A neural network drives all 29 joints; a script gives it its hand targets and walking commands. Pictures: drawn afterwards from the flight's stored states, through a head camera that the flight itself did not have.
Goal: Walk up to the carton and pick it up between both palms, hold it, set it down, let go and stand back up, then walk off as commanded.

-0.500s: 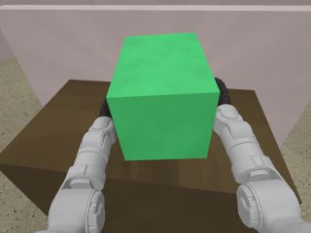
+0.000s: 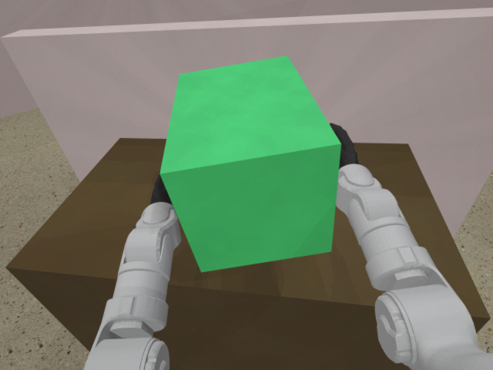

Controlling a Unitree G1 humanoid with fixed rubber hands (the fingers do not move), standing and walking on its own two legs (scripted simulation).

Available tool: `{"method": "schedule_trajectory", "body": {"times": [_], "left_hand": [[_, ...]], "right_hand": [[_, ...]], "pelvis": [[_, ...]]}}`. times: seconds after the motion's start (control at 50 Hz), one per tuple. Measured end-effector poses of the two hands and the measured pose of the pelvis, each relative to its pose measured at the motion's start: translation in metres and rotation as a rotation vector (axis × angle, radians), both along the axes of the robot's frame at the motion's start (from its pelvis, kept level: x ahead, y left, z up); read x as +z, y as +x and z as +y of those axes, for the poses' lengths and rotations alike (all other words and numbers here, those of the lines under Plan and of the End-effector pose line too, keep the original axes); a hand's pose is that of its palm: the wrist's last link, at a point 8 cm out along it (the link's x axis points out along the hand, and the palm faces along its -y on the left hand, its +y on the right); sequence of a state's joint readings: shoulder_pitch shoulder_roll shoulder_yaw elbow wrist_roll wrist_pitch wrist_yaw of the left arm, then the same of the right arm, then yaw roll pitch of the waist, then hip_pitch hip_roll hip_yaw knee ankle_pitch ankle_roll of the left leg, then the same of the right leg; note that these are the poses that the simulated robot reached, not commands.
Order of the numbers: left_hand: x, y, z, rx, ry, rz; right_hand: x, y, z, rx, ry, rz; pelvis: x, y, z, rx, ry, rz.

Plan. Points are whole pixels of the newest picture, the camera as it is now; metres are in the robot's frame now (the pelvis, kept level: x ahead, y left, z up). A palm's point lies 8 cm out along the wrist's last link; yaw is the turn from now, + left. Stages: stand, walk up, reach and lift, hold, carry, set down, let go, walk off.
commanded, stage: reach and lift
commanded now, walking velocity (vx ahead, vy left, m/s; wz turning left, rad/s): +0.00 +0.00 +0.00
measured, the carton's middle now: (248, 154) +0.45 +0.00 +0.17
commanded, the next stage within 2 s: hold in 0.42 s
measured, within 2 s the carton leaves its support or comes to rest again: neither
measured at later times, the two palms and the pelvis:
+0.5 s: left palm (158, 209) +0.36 +0.16 +0.14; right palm (339, 160) +0.39 -0.14 +0.19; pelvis +0.00 +0.00 +0.00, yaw +0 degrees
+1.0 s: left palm (154, 205) +0.33 +0.15 +0.17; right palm (353, 159) +0.35 -0.15 +0.21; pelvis -0.02 -0.01 +0.00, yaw +0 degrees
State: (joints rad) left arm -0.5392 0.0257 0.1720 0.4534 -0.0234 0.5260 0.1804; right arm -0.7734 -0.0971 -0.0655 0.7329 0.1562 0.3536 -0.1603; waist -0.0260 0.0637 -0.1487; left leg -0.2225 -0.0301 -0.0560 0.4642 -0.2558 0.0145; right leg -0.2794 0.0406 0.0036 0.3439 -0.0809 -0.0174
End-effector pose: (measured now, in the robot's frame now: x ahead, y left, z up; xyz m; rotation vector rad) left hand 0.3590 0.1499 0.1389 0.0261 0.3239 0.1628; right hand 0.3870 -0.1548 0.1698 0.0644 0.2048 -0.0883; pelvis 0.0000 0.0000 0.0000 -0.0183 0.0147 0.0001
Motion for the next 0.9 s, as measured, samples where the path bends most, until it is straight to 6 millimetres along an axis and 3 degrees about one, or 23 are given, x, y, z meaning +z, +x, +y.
{"method": "schedule_trajectory", "body": {"times": [0.16, 0.46, 0.68, 0.9], "left_hand": [[0.003, 0.001, -0.004, 0.004, -0.018, -0.009], [-0.006, 0.000, 0.008, -0.001, -0.110, 0.000], [0.041, -0.004, 0.000, -0.004, -0.028, -0.104], [0.034, -0.023, -0.004, 0.002, -0.060, -0.054]], "right_hand": [[0.001, 0.001, -0.005, -0.001, 0.007, -0.008], [0.019, -0.002, 0.012, -0.010, -0.065, 0.005], [0.042, -0.011, 0.000, -0.016, 0.041, -0.099], [0.036, -0.028, -0.004, -0.014, 0.016, -0.049]], "pelvis": [[0.000, 0.000, -0.003, 0.000, 0.004, 0.000], [0.000, 0.000, -0.002, 0.000, 0.003, -0.002], [0.001, -0.001, -0.001, 0.001, 0.002, -0.016], [0.000, -0.014, -0.007, 0.001, 0.010, -0.043]]}}
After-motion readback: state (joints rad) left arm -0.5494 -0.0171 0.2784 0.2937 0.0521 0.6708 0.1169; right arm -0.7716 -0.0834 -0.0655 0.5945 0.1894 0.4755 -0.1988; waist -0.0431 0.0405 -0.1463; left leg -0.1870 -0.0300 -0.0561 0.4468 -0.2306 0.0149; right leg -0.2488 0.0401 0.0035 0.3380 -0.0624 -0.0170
